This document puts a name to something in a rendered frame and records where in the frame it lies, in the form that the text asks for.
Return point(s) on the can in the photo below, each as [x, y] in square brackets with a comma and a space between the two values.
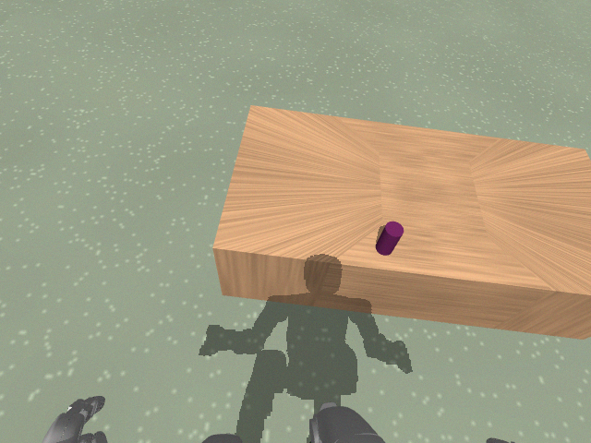
[389, 238]

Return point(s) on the left robot hand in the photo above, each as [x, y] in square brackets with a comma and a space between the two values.
[67, 427]

